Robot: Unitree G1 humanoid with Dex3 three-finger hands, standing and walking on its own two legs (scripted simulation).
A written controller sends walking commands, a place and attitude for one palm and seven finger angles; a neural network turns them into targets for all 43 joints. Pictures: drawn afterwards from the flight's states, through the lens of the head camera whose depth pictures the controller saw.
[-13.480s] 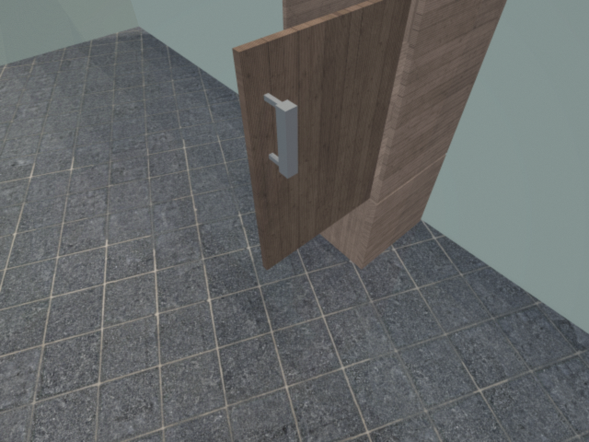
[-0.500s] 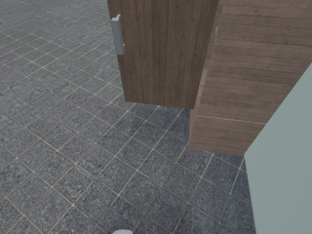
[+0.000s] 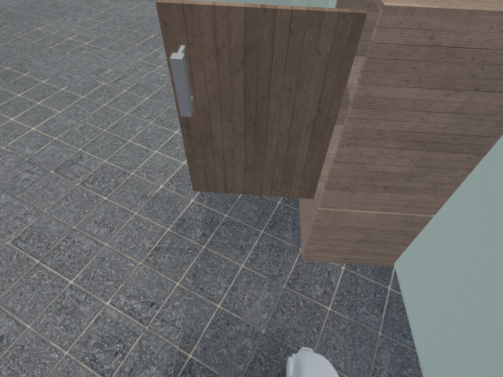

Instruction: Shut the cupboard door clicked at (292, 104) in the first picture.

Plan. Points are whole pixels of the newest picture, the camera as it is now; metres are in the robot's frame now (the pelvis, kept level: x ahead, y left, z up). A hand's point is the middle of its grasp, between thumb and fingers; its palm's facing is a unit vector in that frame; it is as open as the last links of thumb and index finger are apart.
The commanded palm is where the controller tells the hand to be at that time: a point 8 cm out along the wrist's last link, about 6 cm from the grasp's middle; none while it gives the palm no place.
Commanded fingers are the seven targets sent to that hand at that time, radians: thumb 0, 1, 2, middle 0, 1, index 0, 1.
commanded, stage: take the last steps up to it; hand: left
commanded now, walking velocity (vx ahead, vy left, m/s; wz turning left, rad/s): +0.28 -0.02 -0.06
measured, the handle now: (184, 81) +0.70 +0.19 +0.09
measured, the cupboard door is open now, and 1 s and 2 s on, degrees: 90 90 90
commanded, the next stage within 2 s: come to a stop and stand still in 0.32 s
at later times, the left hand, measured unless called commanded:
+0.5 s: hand (183, 354) +0.19 +0.14 -0.17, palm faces +0.04 -0.98 -0.21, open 7.2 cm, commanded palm none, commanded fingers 0.00 0.90 0.90 -0.20 -0.30 -0.20 -0.30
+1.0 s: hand (189, 328) +0.24 +0.14 -0.17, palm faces -0.01 -0.95 -0.32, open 7.4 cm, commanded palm none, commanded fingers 0.00 0.90 0.90 -0.20 -0.30 -0.20 -0.30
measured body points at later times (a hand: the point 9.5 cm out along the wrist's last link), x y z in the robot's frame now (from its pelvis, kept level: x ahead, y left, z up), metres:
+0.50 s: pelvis +0.18 -0.04 +0.00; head +0.22 -0.05 +0.45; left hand +0.19 +0.19 -0.15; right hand +0.23 -0.28 -0.15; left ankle +0.25 +0.10 -0.71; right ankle +0.14 -0.11 -0.74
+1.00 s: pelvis +0.16 -0.08 -0.02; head +0.20 -0.10 +0.43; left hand +0.24 +0.18 -0.15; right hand +0.22 -0.31 -0.18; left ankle +0.26 +0.08 -0.73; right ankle +0.15 -0.19 -0.74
